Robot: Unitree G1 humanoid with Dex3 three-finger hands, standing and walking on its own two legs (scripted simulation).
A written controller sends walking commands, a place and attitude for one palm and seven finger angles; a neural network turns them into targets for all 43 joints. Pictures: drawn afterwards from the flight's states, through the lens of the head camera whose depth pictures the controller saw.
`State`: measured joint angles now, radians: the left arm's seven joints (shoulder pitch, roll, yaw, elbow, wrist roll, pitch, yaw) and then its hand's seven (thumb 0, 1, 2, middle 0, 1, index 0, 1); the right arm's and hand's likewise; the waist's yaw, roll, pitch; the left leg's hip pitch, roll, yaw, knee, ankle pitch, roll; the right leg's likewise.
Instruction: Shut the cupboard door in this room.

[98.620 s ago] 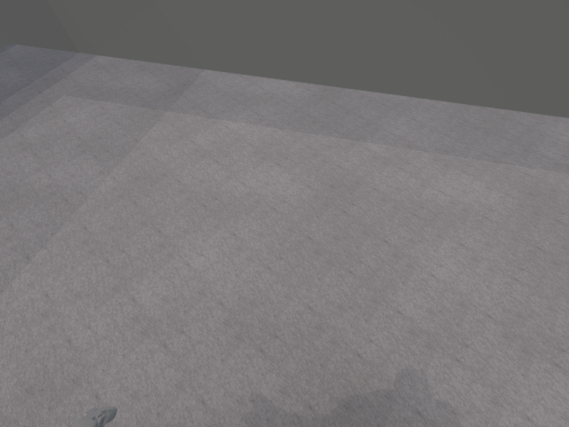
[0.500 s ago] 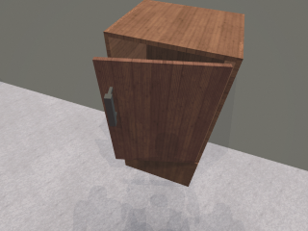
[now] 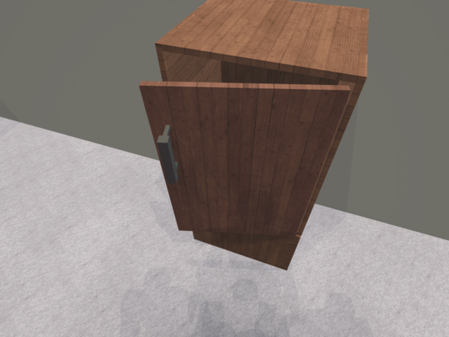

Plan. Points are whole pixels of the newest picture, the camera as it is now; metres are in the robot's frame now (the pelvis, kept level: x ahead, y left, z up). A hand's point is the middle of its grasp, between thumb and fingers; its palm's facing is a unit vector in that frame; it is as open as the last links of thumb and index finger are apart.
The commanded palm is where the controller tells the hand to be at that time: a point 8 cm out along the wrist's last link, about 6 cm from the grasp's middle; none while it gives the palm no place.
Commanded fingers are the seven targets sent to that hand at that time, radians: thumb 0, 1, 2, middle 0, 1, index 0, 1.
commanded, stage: look again from close up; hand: left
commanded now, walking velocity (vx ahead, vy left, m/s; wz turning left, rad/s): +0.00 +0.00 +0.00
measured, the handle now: (170, 154) +0.51 +0.16 +0.01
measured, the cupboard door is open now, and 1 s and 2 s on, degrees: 17 17 17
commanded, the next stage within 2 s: shuffle to correct the standing spot in 0.32 s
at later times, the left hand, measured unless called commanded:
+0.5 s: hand out of the picture +0.01 +0.18 -0.18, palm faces +0.00 -0.98 -0.17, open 7.4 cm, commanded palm none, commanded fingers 0.00 0.90 0.90 -0.20 -0.30 -0.20 -0.30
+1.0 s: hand out of the picture +0.02 +0.11 -0.18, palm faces +0.00 -0.99 -0.12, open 7.4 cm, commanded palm none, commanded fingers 0.00 0.90 0.90 -0.20 -0.30 -0.20 -0.30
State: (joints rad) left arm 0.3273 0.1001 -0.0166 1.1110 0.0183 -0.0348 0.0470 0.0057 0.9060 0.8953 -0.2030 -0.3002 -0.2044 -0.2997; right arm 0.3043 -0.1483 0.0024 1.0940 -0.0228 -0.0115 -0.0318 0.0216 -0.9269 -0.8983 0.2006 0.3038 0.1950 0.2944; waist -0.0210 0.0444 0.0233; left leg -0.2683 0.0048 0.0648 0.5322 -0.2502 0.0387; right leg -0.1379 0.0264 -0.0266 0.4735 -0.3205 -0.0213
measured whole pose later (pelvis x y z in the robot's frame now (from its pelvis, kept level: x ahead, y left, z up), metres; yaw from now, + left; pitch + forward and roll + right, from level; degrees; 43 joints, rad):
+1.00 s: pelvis +0.05 -0.03 +0.00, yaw -3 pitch +1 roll +0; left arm 0.36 0.10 -0.01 1.09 0.03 -0.03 0.03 0.00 0.91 0.90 -0.20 -0.30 -0.20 -0.30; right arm 0.23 -0.15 -0.02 1.09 -0.01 0.00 -0.04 0.02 -0.93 -0.90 0.20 0.30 0.19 0.29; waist 0.02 -0.02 0.04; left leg -0.33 0.02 0.07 0.66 -0.35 0.00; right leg -0.14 0.05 -0.09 0.46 -0.33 -0.07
